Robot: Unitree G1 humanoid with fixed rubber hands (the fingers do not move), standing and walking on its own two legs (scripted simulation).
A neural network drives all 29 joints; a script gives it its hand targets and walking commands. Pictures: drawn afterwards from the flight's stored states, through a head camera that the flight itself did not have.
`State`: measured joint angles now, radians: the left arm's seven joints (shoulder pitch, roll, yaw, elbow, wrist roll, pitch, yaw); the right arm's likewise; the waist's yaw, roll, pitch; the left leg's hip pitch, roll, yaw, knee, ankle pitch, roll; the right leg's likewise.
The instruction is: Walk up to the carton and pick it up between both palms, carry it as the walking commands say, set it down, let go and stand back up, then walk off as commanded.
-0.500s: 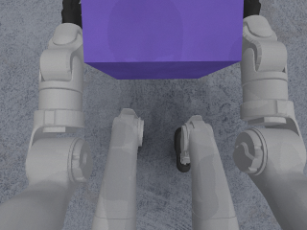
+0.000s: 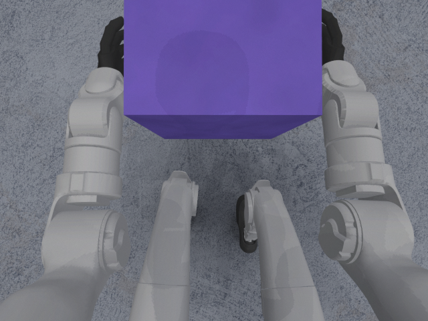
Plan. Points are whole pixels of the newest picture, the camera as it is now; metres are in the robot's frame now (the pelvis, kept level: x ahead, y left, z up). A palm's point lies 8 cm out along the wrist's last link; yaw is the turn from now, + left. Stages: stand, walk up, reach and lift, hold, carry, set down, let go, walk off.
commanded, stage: reach and lift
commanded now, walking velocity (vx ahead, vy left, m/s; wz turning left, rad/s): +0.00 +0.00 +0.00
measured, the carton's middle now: (219, 90) +0.48 +0.03 -0.10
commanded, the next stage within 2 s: none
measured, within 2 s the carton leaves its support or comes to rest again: neither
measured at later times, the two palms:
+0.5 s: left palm (85, 63) +0.45 +0.21 +0.03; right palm (355, 57) +0.48 -0.12 +0.04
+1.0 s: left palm (21, 15) +0.43 +0.20 +0.15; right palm out of the picture +0.47 -0.14 +0.16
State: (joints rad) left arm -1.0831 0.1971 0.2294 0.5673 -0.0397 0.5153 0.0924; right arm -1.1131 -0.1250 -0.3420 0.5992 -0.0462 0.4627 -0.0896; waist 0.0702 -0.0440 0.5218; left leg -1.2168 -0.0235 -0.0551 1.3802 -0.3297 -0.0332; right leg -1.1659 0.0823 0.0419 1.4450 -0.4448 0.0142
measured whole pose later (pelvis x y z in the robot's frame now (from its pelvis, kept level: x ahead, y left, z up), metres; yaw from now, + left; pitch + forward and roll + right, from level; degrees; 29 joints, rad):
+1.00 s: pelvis +0.10 +0.01 +0.14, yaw +0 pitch +8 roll +0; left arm -0.52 -0.04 0.31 0.61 0.17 0.52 0.01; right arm -0.59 0.02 -0.41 0.71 -0.22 0.44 0.04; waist 0.06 -0.03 -0.07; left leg -0.61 -0.03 -0.04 0.70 -0.21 0.00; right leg -0.57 0.04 0.09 0.75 -0.31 0.01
